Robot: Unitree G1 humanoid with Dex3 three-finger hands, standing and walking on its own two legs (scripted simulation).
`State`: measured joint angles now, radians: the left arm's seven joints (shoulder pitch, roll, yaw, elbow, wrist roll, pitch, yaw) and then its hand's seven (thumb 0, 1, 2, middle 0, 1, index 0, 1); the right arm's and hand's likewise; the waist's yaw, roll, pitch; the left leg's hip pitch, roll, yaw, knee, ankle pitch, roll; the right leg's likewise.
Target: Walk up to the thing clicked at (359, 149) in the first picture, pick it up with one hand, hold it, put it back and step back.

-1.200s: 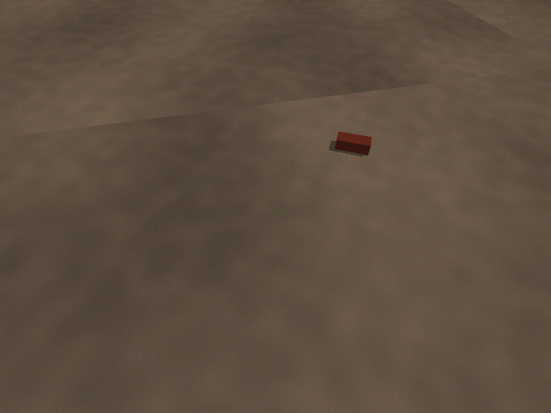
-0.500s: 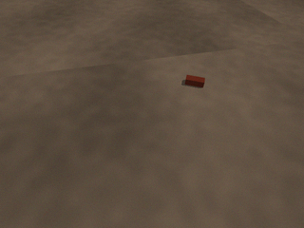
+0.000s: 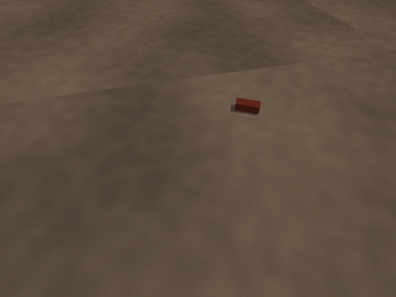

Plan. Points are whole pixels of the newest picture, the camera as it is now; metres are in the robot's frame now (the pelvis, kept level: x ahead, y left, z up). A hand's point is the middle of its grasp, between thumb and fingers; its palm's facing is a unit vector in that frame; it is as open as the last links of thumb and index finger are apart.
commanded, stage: walk up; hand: left
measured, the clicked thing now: (247, 105) +1.63 -0.41 -0.74
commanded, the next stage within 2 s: none
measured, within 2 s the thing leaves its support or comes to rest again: neither
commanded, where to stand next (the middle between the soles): +1.20 -0.69 m, yaw -12 degrees
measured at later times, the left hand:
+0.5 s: hand (148, 270) +0.21 +0.12 -0.14, palm faces -0.11 -0.93 -0.34, open 7.3 cm
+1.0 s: hand (198, 153) +0.57 +0.01 -0.14, palm faces -0.32 -0.88 -0.36, open 7.3 cm
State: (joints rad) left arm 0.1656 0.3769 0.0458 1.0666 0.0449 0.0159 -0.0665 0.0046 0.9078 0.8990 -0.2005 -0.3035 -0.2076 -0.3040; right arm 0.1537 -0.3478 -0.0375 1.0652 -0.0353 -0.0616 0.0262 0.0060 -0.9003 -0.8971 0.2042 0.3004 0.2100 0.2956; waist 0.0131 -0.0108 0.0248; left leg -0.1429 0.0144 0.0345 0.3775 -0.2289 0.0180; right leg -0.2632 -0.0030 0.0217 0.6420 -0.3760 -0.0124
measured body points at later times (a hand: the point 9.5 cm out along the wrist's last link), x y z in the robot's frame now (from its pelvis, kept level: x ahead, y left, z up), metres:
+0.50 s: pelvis +0.15 -0.15 -0.01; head +0.15 -0.16 +0.44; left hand +0.21 +0.17 -0.12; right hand +0.20 -0.48 -0.13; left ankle +0.20 -0.03 -0.69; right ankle +0.14 -0.24 -0.74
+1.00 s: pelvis +0.39 -0.23 -0.01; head +0.40 -0.23 +0.44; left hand +0.59 +0.05 -0.11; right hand +0.32 -0.57 -0.11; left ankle +0.38 -0.07 -0.74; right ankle +0.48 -0.42 -0.71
